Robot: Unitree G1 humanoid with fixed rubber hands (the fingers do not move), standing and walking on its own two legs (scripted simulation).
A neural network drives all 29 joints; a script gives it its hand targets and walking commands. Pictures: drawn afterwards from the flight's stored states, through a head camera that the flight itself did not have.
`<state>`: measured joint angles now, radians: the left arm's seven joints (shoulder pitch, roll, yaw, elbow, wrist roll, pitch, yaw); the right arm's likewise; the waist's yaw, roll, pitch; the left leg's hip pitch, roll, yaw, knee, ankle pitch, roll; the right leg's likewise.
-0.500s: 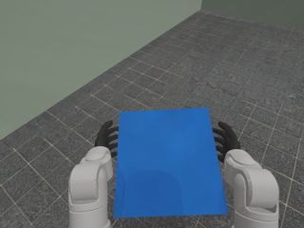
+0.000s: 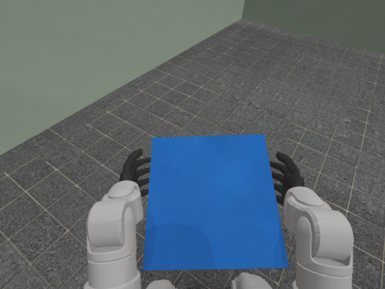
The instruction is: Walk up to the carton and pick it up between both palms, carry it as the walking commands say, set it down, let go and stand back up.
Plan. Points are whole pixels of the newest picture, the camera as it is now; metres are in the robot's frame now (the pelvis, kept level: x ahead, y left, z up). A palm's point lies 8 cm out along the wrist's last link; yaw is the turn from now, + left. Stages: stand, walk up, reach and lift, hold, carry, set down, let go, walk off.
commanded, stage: carry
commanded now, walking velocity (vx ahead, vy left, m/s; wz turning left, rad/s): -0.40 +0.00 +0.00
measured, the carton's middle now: (208, 210) +0.26 +0.00 +0.04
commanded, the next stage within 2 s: none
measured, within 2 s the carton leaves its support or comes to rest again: neither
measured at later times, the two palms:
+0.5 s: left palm (140, 281) +0.11 +0.11 +0.11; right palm out of the picture +0.09 -0.18 +0.11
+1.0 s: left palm out of the picture -0.09 +0.11 +0.11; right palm out of the picture -0.10 -0.18 +0.11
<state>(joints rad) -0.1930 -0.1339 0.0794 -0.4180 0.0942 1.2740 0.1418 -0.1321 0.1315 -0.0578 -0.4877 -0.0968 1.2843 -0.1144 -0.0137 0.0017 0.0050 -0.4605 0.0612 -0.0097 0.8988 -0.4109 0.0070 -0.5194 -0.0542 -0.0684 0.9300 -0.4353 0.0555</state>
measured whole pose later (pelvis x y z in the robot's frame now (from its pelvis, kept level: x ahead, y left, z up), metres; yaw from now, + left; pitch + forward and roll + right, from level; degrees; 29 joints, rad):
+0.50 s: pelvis -0.18 -0.03 +0.02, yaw -1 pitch +0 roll +0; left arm -0.20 -0.14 0.09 -0.46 0.09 1.19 0.14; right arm -0.17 0.13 -0.06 -0.51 -0.10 1.21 -0.11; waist -0.01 0.04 0.13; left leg -0.50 0.04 0.04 1.16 -0.44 0.00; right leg -0.44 -0.02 -0.08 0.69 -0.25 -0.04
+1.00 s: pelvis -0.37 -0.04 +0.03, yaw -1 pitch +0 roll +0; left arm -0.20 -0.14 0.09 -0.47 0.09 1.22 0.14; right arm -0.17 0.14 -0.06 -0.51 -0.10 1.24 -0.11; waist -0.01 0.02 0.11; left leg -0.58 0.04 0.02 1.03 -0.45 0.00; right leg -0.40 -0.01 -0.08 0.65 -0.26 -0.04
